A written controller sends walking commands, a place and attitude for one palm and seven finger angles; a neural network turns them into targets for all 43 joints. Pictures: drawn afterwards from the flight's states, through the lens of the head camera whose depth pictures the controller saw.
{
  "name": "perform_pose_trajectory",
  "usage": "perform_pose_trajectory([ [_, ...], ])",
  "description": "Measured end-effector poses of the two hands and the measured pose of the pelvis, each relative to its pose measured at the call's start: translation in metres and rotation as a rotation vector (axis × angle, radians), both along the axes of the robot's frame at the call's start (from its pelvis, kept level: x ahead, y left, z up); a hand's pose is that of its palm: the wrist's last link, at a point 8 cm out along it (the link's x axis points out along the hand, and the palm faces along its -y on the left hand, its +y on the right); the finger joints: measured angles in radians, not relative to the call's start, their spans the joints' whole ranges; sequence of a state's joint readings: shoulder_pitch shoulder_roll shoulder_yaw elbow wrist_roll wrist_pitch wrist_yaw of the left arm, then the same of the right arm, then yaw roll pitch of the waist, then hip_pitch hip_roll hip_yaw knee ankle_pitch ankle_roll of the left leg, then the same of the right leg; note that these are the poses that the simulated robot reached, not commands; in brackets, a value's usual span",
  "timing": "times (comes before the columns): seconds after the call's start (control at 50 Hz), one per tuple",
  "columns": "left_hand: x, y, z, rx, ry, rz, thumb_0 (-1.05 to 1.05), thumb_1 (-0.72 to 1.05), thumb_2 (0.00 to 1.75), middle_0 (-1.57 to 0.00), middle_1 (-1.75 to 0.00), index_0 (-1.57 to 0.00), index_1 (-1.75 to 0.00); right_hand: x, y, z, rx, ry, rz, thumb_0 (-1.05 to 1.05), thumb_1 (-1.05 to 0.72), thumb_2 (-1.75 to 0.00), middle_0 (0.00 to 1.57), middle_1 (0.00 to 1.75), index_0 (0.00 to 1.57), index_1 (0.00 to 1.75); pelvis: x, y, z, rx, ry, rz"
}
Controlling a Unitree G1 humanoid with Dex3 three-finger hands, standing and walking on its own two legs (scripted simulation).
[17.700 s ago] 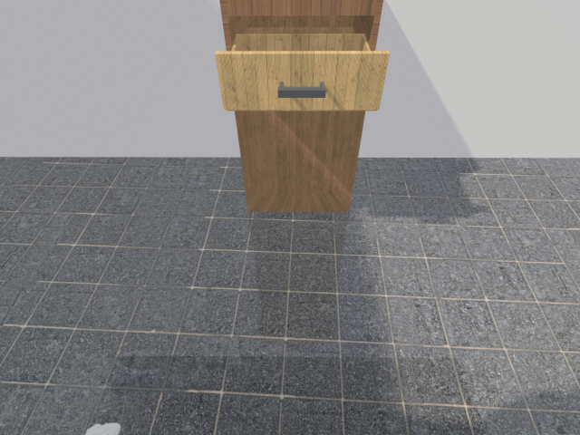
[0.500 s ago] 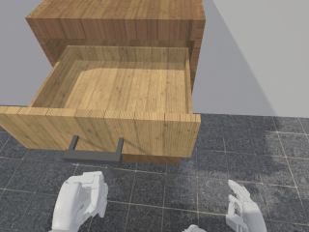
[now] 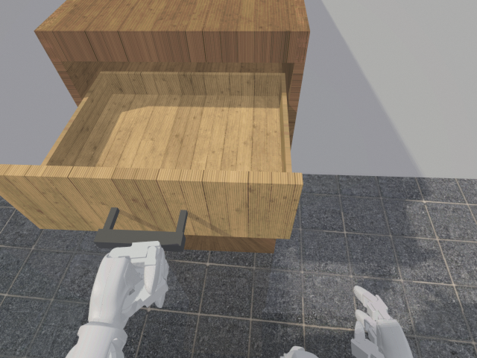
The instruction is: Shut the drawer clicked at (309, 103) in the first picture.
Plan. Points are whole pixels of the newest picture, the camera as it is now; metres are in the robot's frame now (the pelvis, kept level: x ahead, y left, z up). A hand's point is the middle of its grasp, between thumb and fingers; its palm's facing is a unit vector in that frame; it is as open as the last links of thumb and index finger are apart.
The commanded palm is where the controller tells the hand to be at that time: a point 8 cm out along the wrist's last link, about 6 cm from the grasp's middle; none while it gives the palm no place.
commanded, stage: push the drawer shut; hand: left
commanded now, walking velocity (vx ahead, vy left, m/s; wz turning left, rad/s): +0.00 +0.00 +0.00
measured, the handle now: (144, 227) +0.30 +0.16 +0.09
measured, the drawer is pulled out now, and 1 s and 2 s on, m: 0.29 0.17 0.04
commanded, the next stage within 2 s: none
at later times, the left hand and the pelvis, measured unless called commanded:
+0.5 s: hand (173, 239) +0.28 +0.11 +0.08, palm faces -0.07 -1.00 -0.06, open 3.3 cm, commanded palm +0.27 +0.17 +0.09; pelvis -0.01 +0.00 +0.01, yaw +0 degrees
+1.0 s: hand (182, 205) +0.34 +0.11 +0.08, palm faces -0.05 -1.00 -0.07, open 3.2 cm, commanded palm +0.33 +0.16 +0.09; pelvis -0.01 +0.00 +0.02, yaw +0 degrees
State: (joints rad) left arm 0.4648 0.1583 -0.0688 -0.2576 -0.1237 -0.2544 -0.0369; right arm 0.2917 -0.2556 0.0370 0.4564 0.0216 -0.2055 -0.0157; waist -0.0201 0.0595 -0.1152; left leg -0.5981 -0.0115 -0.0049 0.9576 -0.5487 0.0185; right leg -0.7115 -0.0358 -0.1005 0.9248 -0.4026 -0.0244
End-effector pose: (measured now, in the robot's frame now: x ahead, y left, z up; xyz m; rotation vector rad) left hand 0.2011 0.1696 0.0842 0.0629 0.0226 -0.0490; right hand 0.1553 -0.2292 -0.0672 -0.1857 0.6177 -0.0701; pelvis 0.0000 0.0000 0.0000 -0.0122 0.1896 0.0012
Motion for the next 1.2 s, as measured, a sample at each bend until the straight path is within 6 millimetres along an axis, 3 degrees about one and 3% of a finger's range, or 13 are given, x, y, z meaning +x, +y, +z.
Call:
perform_pose_trajectory([
  [0.12, 0.007, 0.001, -0.002, 0.002, -0.021, -0.007, 0.01, 0.82, 0.92, -1.40, -1.60, -1.40, -1.60, -0.002, 0.000, -0.003, -0.010, 0.015, 0.020, 0.02, -0.90, -0.90, 0.20, 0.30, 0.20, 0.30, -0.006, 0.000, 0.000, 0.000, -0.003, 0.007],
  [0.28, 0.032, 0.001, -0.003, 0.007, -0.025, -0.021, 0.00, 0.81, 0.93, -1.40, -1.60, -1.40, -1.60, -0.005, 0.003, -0.006, -0.002, 0.034, 0.023, 0.02, -0.90, -0.90, 0.20, 0.30, 0.20, 0.30, -0.012, 0.001, 0.003, 0.002, -0.009, 0.011],
  [0.86, 0.103, -0.008, -0.002, 0.004, -0.027, -0.010, 0.01, 0.87, 0.95, -1.40, -1.60, -1.40, -1.60, -0.027, -0.008, -0.012, -0.005, 0.169, -0.026, 0.02, -0.90, -0.90, 0.20, 0.30, 0.20, 0.30, -0.008, 0.000, 0.014, 0.015, -0.011, -0.005],
  [1.2, 0.146, -0.007, -0.001, 0.004, -0.023, -0.006, 0.02, 0.84, 0.93, -1.40, -1.60, -1.40, -1.60, -0.054, -0.021, -0.017, -0.010, 0.260, -0.085, 0.01, -0.91, -0.90, 0.20, 0.30, 0.20, 0.30, -0.008, -0.004, 0.017, 0.020, -0.001, -0.020],
])
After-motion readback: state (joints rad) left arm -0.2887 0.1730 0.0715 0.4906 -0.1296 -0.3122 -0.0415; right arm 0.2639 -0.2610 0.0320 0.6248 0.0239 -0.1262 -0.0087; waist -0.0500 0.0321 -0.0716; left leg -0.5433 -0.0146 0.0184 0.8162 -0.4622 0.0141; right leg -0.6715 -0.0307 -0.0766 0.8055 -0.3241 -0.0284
